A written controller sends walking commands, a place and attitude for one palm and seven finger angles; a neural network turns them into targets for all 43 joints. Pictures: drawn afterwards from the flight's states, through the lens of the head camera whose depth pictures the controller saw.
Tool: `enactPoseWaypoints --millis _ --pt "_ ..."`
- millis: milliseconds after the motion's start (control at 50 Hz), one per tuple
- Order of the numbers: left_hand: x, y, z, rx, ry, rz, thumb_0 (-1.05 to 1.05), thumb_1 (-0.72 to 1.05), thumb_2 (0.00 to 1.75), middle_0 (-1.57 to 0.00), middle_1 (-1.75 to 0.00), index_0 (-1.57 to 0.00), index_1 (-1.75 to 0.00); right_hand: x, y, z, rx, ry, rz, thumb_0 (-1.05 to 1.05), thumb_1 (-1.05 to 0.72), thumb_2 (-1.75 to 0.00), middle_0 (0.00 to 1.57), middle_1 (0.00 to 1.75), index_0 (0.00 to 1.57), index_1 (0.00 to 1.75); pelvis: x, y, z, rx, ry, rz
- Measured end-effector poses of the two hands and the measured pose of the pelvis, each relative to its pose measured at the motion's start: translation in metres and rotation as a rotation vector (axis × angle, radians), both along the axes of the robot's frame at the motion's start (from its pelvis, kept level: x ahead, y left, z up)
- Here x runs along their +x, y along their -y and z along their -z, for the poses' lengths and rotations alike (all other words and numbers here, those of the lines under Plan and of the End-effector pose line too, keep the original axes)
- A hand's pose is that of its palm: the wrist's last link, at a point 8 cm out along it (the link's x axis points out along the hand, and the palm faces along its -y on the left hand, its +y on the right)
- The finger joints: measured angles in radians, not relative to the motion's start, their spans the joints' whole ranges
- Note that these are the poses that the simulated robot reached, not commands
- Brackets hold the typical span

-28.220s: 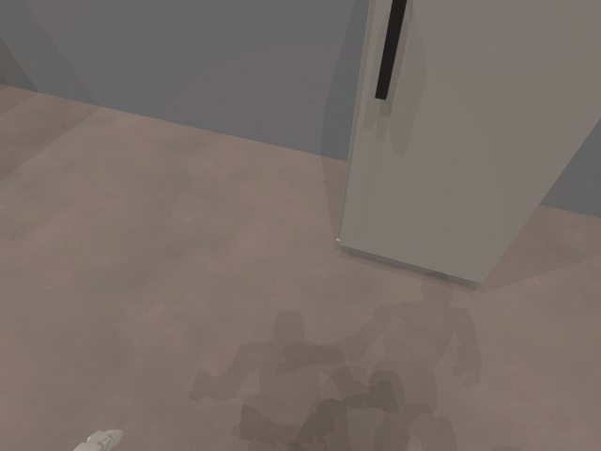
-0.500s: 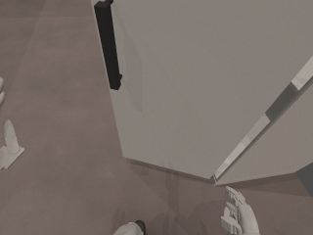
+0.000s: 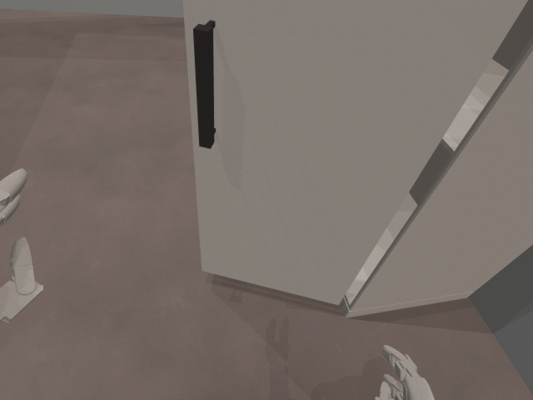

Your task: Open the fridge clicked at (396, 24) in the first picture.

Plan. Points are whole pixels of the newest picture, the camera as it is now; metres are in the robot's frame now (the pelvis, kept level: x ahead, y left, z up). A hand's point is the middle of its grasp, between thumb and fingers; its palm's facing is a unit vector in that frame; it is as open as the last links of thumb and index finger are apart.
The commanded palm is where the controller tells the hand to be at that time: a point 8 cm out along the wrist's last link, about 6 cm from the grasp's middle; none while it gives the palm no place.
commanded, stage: stop stepping back and stand still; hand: left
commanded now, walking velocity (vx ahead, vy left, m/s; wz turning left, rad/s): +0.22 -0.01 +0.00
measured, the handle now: (208, 89) +0.67 +0.17 +0.13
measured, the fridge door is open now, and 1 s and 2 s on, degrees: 66 66 66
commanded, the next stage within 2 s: let the arm hang, fingers relaxed in 0.54 s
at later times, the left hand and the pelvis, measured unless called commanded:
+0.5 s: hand out of the picture +0.14 +0.29 +0.18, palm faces +0.49 -0.73 -0.47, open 7.4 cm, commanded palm +0.07 +0.32 +0.17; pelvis -0.05 +0.01 -0.02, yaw +3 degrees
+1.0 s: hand out of the picture +0.03 +0.19 -0.18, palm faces +0.17 -0.97 -0.18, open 6.8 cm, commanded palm none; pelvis -0.02 +0.01 -0.03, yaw +10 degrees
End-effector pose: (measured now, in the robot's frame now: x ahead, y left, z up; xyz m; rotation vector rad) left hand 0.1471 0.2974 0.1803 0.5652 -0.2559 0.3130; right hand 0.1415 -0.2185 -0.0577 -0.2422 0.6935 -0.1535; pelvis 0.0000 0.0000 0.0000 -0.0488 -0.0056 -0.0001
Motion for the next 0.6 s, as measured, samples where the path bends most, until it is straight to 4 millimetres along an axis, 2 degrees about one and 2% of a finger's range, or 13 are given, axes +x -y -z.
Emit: enactPoseWaypoints --millis 80,160,240,320,380,440,500,540,600 --pt "-0.029 -0.011 -0.003 0.022 0.036 -0.108 0.01 0.88 0.9 -0.22 -0.3 -0.21 -0.31 -0.016 0.003 0.019 0.02 -0.021 -0.037 0.02 -0.9 -0.9 0.21 0.3 0.2 0.3 -0.02 0.004 0.007 0.041 -0.004 -0.021" --pt "-0.048 -0.016 0.006 -0.094 0.071 -0.166 0.01 0.89 0.9 -0.22 -0.3 -0.21 -0.31 -0.034 0.012 0.026 0.011 -0.069 -0.032 0.02 -0.9 -0.9 0.21 0.3 0.21 0.3 -0.033 0.002 0.006 0.051 0.01 -0.019" --pt "-0.05 -0.017 0.026 -0.196 0.071 -0.186 0.01 0.89 0.9 -0.21 -0.3 -0.21 -0.31 -0.047 0.02 0.018 -0.033 -0.063 -0.008 0.02 -0.9 -0.9 0.21 0.3 0.21 0.3 -0.039 0.0 0.004 0.069 -0.003 -0.032" --pt "-0.045 -0.017 0.035 -0.211 0.077 -0.145 0.02 0.89 0.9 -0.21 -0.3 -0.21 -0.31 -0.051 0.024 0.014 -0.1 -0.021 0.008 0.02 -0.9 -0.9 0.21 0.3 0.2 0.3 -0.045 -0.012 0.013 0.05 -0.009 -0.047" --pt "-0.043 -0.02 0.028 -0.132 0.096 -0.099 0.02 0.89 0.9 -0.21 -0.3 -0.21 -0.31 -0.053 0.019 0.015 -0.091 0.019 0.042 0.02 -0.9 -0.9 0.21 0.3 0.2 0.3 -0.052 -0.017 0.02 0.068 0.008 -0.033" --pt "-0.043 -0.022 0.006 -0.03 0.116 -0.075 0.02 0.89 0.9 -0.22 -0.3 -0.21 -0.31 -0.056 0.007 0.017 -0.033 0.031 0.04 0.02 -0.9 -0.9 0.2 0.3 0.2 0.3 -0.051 -0.014 0.017 0.063 0.017 -0.041" --pt "-0.047 -0.022 -0.012 0.061 0.133 -0.085 0.02 0.89 0.9 -0.22 -0.3 -0.21 -0.31 -0.057 -0.004 0.029 0.026 0.005 -0.002 0.02 -0.9 -0.9 0.2 0.3 0.2 0.3 -0.049 -0.011 0.018 0.044 0.021 -0.061" --pt "-0.052 -0.022 -0.012 0.1 0.123 -0.1 0.02 0.89 0.9 -0.21 -0.3 -0.21 -0.31 -0.055 -0.008 0.044 0.053 -0.023 -0.022 0.02 -0.9 -0.9 0.21 0.3 0.2 0.3 -0.048 -0.01 0.025 0.041 0.021 -0.064" --pt "-0.057 -0.027 -0.001 0.047 0.075 -0.131 0.01 0.89 0.9 -0.21 -0.3 -0.21 -0.31 -0.053 -0.011 0.055 0.06 -0.098 -0.035 0.02 -0.9 -0.9 0.21 0.3 0.2 0.3 -0.044 -0.015 0.023 0.036 0.027 -0.072"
